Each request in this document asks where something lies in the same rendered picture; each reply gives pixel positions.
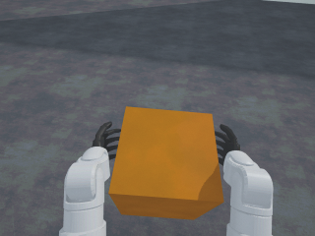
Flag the carton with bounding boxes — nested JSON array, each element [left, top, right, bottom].
[[108, 106, 224, 220]]

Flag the left robot forearm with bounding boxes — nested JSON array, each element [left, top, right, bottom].
[[59, 147, 110, 236]]

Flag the right robot hand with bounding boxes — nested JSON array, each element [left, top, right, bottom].
[[215, 124, 240, 166]]

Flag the right robot forearm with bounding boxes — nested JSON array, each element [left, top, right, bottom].
[[223, 150, 274, 236]]

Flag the left robot hand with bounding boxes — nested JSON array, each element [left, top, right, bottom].
[[92, 121, 121, 160]]

